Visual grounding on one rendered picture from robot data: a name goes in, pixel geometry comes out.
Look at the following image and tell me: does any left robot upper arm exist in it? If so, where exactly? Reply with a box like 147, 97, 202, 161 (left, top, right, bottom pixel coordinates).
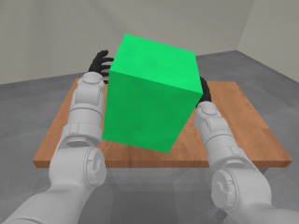
1, 146, 107, 224

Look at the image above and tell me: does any right robot upper arm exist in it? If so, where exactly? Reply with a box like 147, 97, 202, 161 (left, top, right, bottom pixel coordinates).
211, 167, 299, 224

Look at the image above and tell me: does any left robot hand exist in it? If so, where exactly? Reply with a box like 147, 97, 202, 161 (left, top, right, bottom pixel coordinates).
88, 49, 114, 84

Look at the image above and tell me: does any table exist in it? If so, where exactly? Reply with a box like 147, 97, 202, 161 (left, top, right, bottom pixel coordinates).
32, 77, 293, 220

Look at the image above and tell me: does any left robot forearm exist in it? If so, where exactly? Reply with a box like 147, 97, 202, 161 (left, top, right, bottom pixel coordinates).
49, 72, 105, 183

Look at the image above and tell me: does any right robot forearm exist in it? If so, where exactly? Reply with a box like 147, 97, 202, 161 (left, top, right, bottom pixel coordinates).
193, 101, 272, 195

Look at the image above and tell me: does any right robot hand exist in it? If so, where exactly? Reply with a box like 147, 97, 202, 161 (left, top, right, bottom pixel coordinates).
196, 77, 212, 108

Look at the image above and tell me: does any carton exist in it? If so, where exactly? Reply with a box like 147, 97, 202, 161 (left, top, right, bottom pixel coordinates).
103, 34, 203, 153

